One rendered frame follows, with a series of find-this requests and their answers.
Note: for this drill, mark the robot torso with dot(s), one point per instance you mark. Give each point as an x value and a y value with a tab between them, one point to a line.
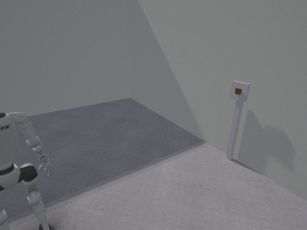
10	174

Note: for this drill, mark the panel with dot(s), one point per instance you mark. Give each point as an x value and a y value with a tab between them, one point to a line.
240	99

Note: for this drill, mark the robot right shin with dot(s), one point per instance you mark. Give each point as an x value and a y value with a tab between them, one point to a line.
40	213

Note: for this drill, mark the robot right forearm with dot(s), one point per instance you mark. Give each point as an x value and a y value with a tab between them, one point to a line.
40	153

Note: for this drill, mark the robot right upper arm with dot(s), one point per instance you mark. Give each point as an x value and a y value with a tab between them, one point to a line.
26	128

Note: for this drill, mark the button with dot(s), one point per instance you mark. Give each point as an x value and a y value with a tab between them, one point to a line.
238	91

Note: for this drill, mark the right robot hand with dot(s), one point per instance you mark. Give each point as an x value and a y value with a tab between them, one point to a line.
47	168

